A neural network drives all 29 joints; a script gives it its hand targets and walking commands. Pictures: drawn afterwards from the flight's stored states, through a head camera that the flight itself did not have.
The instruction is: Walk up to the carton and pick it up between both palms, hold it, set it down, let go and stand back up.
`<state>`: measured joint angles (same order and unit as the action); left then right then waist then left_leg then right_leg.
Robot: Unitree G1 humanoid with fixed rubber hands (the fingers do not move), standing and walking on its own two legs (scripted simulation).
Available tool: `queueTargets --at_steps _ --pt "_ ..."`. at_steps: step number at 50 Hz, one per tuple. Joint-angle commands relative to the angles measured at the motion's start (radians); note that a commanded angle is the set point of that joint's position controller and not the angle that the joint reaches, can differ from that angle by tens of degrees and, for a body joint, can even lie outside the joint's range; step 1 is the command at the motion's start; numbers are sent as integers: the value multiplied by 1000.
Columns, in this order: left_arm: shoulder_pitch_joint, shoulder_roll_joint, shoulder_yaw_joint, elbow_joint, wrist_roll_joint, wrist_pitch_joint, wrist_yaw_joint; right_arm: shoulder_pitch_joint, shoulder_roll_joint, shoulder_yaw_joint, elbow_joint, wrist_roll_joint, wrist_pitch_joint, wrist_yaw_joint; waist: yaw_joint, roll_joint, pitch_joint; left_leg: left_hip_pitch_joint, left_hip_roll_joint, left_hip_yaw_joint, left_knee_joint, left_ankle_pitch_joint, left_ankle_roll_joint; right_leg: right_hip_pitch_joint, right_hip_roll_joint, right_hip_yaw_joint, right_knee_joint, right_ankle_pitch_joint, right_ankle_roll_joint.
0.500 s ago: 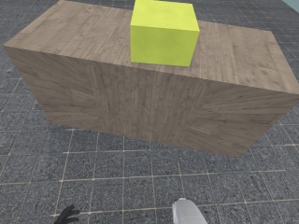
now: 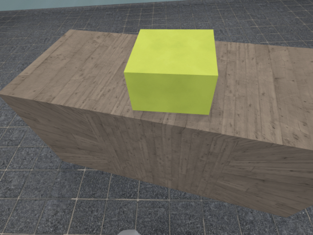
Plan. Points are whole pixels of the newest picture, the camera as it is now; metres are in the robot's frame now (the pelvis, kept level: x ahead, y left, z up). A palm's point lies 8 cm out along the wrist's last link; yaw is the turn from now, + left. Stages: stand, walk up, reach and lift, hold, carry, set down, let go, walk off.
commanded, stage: walk up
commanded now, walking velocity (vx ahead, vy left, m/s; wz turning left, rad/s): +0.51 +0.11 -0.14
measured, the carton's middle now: (172, 69) +0.71 -0.01 +0.00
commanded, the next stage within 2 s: none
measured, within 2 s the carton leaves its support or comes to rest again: neither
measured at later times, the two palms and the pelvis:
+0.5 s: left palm (77, 205) +0.23 +0.30 -0.16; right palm (231, 186) +0.29 -0.19 -0.14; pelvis +0.24 +0.06 -0.01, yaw -2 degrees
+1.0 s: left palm (105, 175) +0.32 +0.22 -0.13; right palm (238, 182) +0.31 -0.22 -0.15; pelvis +0.29 +0.00 +0.00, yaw -1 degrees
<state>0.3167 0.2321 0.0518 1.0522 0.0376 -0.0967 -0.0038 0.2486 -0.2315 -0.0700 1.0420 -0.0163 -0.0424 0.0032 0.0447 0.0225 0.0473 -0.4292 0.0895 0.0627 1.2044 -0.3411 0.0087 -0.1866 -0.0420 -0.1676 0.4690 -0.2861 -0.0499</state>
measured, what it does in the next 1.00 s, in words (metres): walks ahead: left foot, then right foot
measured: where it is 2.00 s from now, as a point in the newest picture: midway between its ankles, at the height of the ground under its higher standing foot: (167, 225)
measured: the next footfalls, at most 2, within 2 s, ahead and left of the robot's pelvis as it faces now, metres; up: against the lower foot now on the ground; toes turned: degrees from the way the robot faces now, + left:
left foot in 0.34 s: +0.39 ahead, +0.16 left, +0.00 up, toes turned +8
right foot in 0.82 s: +0.29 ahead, -0.09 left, +0.00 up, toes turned -7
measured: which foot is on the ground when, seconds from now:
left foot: up 0.00-0.32, down 0.34-0.84, up 0.86-1.00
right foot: down 0.00-0.36, up 0.38-0.80, down 0.82-1.00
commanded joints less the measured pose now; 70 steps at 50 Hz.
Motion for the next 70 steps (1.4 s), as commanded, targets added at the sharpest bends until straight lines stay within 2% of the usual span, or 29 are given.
queueTargets --at_steps 1,7,11,12,14,15,16,17,18,19,20,24,27,32,34,37,39,41,42,44,47,49,52,53,54,55,57,58,70 --pt "110 77 -15 16 -14 -24 0 39 19 11 -26 -13 36 27 -48 -163 10 -112 33 -33 -88 135 -17 61 -245 249 -219 570 -42" --pt "183 63 -11 8 -18 -21 11 -212 0 38 -126 -6 46 59 -2 -194 162 -224 45 20 -376 335 -61 92 -249 143 -312 455 -24" --pt "254 84 -11 28 -28 -18 23 -296 -10 46 -126 -11 5 55 52 -186 157 -155 -38 130 -644 277 -33 229 -205 83 -216 793 10" --pt "238 83 -14 33 -21 -13 27 -287 -24 37 -115 -19 1 49 29 -184 157 -83 -70 161 -654 259 -10 238 -217 58 -164 984 6" --pt "203 122 5 55 -37 4 35 -100 -42 23 -73 -18 -37 29 -70 -311 -16 194 -77 80 -777 348 7 228 -136 35 14 837 18" --pt "225 99 6 56 -44 9 36 46 -69 6 -26 -23 -50 18 -111 -178 -67 373 -95 142 -770 489 10 145 -104 5 161 778 43" --pt "235 90 6 63 -45 20 34 182 -120 -10 19 -33 -57 5 -151 -107 -124 602 40 48 -735 670 31 -31 -71 -4 363 435 55" --pt "315 -2 -4 40 -49 25 25 324 -231 -44 61 -36 -49 -8 -147 180 -281 847 331 -283 -684 954 129 -237 22 15 678 -203 73" --pt "298 1 2 28 -67 36 34 331 -236 -45 18 -16 -40 -11 -154 139 -339 805 430 -445 -751 1111 202 -296 19 123 824 -369 66" --pt "301 14 5 22 -60 52 41 238 -300 -62 -7 11 -34 -11 -140 171 -347 656 484 -526 -832 903 258 -243 -13 181 878 -298 69" --pt "272 60 25 46 -51 64 38 160 -251 -61 -12 4 -12 -22 -104 13 -283 531 485 -572 -886 648 191 -208 -35 225 892 -236 82" --pt "155 -14 18 21 -11 97 10 -13 -74 3 -27 -2 -2 -23 -38 148 -38 130 222 -146 -956 359 76 -187 -72 190 730 -92 40" --pt "172 -35 10 10 7 129 -1 13 -97 12 -26 -14 0 -13 -18 206 -49 113 207 -179 -1043 -31 46 -188 -66 159 653 -31 55" --pt "-55 30 15 -86 -2 127 -16 77 -121 3 -25 -9 -1 -20 -82 204 -55 191 182 -151 -1100 -65 88 -249 -36 105 412 -37 91" --pt "-5 10 3 -62 -11 102 -9 40 -119 -4 -26 -6 5 -16 -40 251 -111 203 124 -47 -1046 -31 96 -149 8 66 268 -70 90" --pt "-26 -8 -8 -51 -26 81 4 145 -98 4 14 4 15 -17 -89 130 -148 252 192 -124 -967 57 140 -62 23 56 87 -119 80" --pt "32 -5 -7 -19 -33 73 12 119 -125 -11 7 15 34 -10 -44 12 -114 111 150 -112 -900 -64 93 124 1 59 -112 2 53" --pt "107 105 17 -3 -41 69 25 76 9 24 -36 0 30 -7 -14 -305 -26 -122 -17 68 -630 -100 -9 158 -321 449 -349 -133 -14" --pt "64 119 19 -8 -31 67 16 21 -6 13 -49 -4 45 -11 -12 -289 71 -181 -44 31 -546 -139 -19 36 -340 457 -411 -261 -35" --pt "-82 0 -35 -35 -38 57 29 18 -16 16 -40 8 61 -4 -69 -320 180 13 1 -45 -521 -41 -18 -148 -236 289 -365 31 -4" --pt "-37 -1 -40 -28 -38 40 44 141 24 27 39 0 71 -10 -117 -260 110 56 -55 2 -475 -2 -14 -10 -158 120 -141 995 4" --pt "-3 -8 -44 -13 -23 34 43 130 28 29 48 -1 65 -21 -111 -186 78 86 -66 17 -488 11 -13 24 -175 128 -96 1054 -53" --pt "35 5 -36 0 -20 50 44 43 40 42 37 17 72 -42 -52 -115 -13 151 -65 13 -650 49 -4 120 -166 177 -81 910 -72" --pt "54 18 -31 11 -21 53 44 61 53 50 31 29 65 -42 -63 -183 -7 187 -48 -23 -723 110 -7 94 -178 186 -70 855 -72" --pt "46 23 -36 13 -15 59 45 54 30 40 49 25 66 -43 -58 -94 -10 245 -36 -18 -748 204 2 75 -183 187 -72 805 -53" --pt "-5 33 -30 13 -21 61 44 108 32 48 54 22 57 -45 -101 -122 -44 334 4 -45 -860 327 0 57 -164 182 -71 604 -48" --pt "17 -14 -34 8 -26 65 37 93 -54 31 68 11 44 -54 -55 21 -75 463 79 -88 -790 589 31 -47 -88 194 -104 218 -21" --pt "69 -47 -42 36 -36 79 38 73 -23 40 72 27 47 -48 -30 84 -94 376 91 -102 -813 449 54 9 -66 170 -185 84 -4" --pt "90 -26 -48 116 -26 88 45 48 23 70 80 6 40 -39 -40 -29 97 257 42 -101 -918 177 20 -19 -62 157 -219 24 15"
